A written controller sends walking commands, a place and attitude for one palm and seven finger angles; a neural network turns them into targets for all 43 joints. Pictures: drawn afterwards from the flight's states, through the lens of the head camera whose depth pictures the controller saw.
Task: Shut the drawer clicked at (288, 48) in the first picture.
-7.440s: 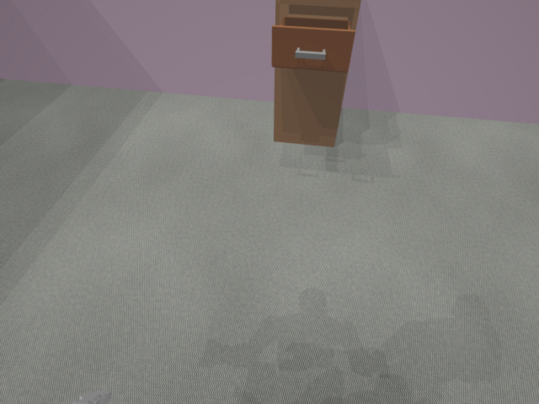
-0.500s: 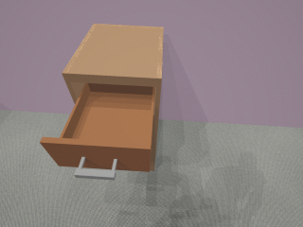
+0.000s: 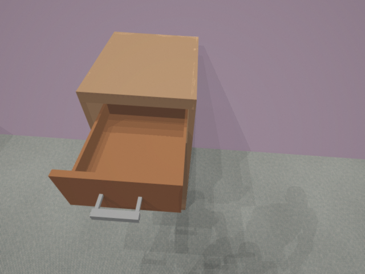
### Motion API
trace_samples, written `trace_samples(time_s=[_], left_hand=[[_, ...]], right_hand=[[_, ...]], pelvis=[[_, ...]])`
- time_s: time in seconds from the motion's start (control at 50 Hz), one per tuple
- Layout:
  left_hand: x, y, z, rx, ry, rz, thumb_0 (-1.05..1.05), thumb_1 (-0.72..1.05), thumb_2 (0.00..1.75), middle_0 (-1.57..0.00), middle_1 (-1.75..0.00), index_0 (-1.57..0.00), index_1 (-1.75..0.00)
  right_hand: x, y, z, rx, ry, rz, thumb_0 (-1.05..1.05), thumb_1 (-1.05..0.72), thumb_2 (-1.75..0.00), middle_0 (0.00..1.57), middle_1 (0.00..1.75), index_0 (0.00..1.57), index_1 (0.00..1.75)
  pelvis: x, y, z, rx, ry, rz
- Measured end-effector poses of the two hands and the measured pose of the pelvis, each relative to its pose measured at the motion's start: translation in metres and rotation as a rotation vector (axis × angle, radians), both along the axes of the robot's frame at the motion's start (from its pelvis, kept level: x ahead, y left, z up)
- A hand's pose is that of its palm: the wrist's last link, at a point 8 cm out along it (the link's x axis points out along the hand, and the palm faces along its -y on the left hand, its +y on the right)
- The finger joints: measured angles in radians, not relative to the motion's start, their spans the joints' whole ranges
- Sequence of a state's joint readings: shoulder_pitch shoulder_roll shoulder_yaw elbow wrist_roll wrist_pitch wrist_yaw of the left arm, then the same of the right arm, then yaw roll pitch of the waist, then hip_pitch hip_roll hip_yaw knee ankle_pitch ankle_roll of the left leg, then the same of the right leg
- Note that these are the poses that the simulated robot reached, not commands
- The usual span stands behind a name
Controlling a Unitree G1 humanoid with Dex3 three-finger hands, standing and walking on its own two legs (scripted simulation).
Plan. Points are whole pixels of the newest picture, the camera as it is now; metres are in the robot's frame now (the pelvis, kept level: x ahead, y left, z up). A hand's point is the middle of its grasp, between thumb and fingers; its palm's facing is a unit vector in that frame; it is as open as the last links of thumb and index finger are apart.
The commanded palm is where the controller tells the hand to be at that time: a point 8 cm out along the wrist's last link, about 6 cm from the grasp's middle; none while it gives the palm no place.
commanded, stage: look again from close up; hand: left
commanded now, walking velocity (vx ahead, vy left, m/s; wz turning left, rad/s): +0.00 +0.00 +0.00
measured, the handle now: (117, 207) +0.29 +0.19 -0.08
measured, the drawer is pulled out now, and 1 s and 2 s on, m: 0.28 0.26 0.26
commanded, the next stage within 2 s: raise the hand and make a fist in 0.40 s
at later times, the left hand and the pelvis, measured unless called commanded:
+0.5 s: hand out of the picture -0.03 +0.15 -0.18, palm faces +0.04 -0.99 -0.16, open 7.4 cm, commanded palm +0.09 +0.20 -0.07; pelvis +0.00 -0.01 +0.00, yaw +0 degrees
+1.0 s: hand out of the picture +0.10 +0.13 -0.06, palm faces +0.08 -1.00 -0.05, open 5.5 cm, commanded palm +0.09 +0.19 -0.04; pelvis -0.05 -0.05 -0.09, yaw +1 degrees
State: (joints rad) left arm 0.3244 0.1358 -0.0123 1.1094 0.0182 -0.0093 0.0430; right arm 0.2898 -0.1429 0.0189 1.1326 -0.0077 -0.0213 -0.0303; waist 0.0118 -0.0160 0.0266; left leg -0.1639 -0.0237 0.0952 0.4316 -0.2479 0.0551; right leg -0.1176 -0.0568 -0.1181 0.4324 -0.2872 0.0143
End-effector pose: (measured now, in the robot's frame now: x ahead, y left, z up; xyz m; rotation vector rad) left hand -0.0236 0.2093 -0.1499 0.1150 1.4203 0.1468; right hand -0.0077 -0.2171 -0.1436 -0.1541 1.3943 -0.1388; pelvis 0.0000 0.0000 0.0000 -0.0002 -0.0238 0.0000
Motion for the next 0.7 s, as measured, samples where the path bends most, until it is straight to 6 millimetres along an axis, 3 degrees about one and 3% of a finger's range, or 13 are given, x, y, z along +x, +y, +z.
trace_samples(time_s=[0.22,0.52,0.56,0.62,0.7], left_hand=[[0.002,-0.001,0.001,0.007,-0.004,-0.001,0.00,0.91,0.90,-0.20,-0.30,-0.20,-0.30],[-0.013,-0.015,0.001,-0.007,0.025,0.008,0.00,0.91,0.90,-0.20,-0.30,-0.20,-0.30],[0.008,-0.007,0.015,0.032,-0.098,0.048,0.03,0.93,0.90,-0.20,-0.30,-0.21,-0.30],[0.055,0.017,0.057,0.145,-0.412,0.062,0.07,0.99,0.90,-0.22,-0.32,-0.22,-0.32],[0.133,0.008,0.118,0.137,-0.880,-0.009,0.06,0.98,0.90,-0.25,-0.36,-0.26,-0.36]], right_hand=[[-0.013,0.008,-0.003,0.029,0.029,-0.018,0.01,-0.91,-0.90,0.20,0.30,0.20,0.30],[-0.013,0.002,-0.003,0.026,0.028,-0.014,0.01,-0.92,-0.90,0.20,0.30,0.19,0.30],[-0.006,-0.007,0.001,-0.005,-0.053,-0.008,0.03,-0.93,-0.90,0.20,0.30,0.20,0.30],[0.019,-0.027,0.009,-0.046,-0.280,-0.021,0.03,-0.93,-0.90,0.20,0.30,0.20,0.30],[0.068,-0.052,0.020,-0.093,-0.544,0.035,0.03,-0.93,-0.90,0.20,0.30,0.20,0.30]], pelvis=[[0.001,-0.002,0.000,0.002,0.000,-0.001],[-0.002,-0.007,0.000,-0.003,0.006,0.000],[-0.004,-0.008,-0.002,-0.001,0.009,-0.004],[-0.008,-0.011,-0.007,0.018,0.025,0.000],[-0.020,-0.013,-0.017,0.005,0.070,0.024]])
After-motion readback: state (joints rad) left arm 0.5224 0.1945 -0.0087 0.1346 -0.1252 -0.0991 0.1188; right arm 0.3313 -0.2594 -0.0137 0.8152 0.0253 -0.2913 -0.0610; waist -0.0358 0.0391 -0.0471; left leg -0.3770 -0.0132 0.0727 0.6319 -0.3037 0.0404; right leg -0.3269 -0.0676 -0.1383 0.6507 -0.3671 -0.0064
